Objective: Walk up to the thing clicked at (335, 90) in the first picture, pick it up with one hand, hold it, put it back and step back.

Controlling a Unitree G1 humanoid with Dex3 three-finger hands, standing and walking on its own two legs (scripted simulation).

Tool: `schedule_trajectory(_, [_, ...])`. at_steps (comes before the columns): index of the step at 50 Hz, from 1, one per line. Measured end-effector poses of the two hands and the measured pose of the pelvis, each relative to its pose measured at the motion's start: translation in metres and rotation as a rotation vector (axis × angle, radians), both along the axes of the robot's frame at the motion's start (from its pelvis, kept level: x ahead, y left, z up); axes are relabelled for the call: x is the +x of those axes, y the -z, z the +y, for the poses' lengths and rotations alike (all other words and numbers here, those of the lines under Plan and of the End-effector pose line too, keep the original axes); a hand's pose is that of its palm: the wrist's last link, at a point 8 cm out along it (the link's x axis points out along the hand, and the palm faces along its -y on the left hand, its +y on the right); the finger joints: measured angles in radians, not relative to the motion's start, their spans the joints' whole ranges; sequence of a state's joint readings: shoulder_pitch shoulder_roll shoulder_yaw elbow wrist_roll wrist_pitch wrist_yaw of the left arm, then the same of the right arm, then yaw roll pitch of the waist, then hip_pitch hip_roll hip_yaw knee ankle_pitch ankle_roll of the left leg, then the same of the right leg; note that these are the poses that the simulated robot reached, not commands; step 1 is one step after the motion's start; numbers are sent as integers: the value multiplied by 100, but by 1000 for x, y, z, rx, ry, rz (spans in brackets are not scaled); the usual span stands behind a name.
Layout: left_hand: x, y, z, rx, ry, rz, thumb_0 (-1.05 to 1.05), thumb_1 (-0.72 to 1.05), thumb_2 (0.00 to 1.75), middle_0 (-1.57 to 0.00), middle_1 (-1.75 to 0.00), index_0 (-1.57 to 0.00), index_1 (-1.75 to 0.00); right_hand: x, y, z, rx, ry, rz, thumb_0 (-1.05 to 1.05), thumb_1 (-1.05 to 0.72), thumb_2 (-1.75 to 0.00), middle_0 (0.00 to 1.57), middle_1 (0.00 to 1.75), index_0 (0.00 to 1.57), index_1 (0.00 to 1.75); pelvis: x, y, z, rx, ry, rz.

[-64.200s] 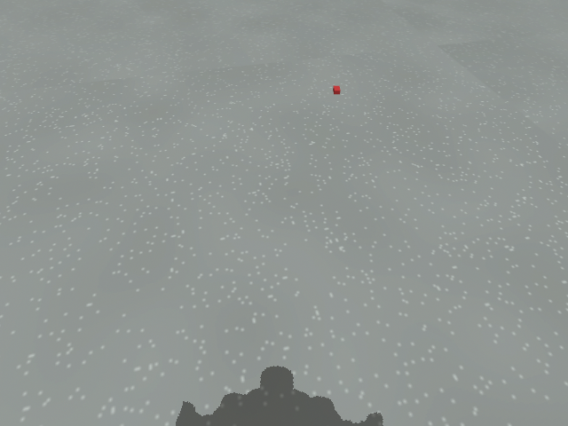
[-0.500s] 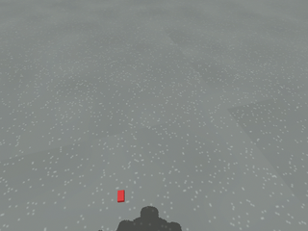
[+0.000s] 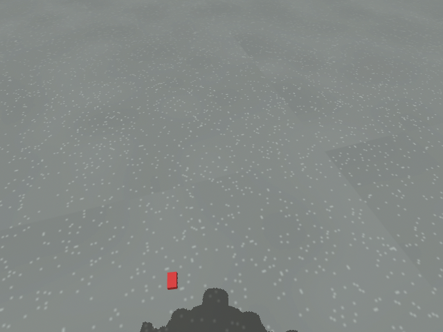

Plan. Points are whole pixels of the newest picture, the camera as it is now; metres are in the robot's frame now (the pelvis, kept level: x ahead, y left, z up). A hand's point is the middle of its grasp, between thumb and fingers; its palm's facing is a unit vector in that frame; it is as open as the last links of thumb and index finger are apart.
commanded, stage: stand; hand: left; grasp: from above
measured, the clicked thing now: (172, 280) +0.45 +0.25 -0.77
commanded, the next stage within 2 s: step back in 0.92 s
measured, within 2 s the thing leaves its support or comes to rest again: neither
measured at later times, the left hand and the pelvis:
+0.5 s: hand out of the picture +0.08 +0.24 -0.16, palm faces +0.00 -0.94 -0.34, open 7.3 cm; pelvis +0.01 +0.00 +0.00, yaw +0 degrees
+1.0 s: hand out of the picture +0.09 +0.24 -0.16, palm faces +0.00 -0.94 -0.35, open 7.3 cm; pelvis +0.00 -0.01 +0.00, yaw -1 degrees
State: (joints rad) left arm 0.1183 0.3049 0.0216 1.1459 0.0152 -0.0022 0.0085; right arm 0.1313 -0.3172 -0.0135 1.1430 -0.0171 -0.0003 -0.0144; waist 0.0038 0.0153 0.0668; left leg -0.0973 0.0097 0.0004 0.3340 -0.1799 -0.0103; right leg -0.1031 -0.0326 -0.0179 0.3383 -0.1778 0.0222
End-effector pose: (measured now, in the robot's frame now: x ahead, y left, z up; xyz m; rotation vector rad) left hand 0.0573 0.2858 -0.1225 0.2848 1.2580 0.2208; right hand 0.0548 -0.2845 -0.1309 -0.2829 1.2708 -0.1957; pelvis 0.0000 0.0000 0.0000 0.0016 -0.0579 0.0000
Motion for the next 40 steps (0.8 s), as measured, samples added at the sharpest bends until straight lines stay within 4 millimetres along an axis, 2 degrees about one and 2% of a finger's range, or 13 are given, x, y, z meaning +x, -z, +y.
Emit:
schedule_trajectory(16, [19, -3, -1, 1, 10, -29, 0, 91, 90, -20, -30, -21, -30, 15, -3, -4, -6, -3, -24, 1, -91, -90, 20, 30, 21, 30, 7, -1, -2, 1, 4, 4])
schedule_trajectory(40, [21, -4, -3, 6, 31, -32, 0, 91, 90, -20, -30, -21, -30, 12, -6, -15, -11, 4, -21, 1, -91, -90, 20, 30, 21, 30, 6, -1, -8, 0, 8, 7])
